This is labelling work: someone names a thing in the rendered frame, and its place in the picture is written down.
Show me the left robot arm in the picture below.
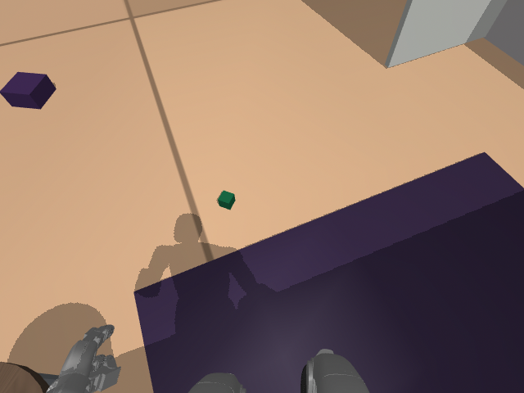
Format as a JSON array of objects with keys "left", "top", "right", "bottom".
[{"left": 46, "top": 373, "right": 91, "bottom": 393}]

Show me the left robot hand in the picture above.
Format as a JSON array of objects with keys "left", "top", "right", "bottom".
[{"left": 58, "top": 325, "right": 121, "bottom": 393}]

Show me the stool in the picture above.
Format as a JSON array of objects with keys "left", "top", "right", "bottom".
[{"left": 0, "top": 362, "right": 59, "bottom": 393}]

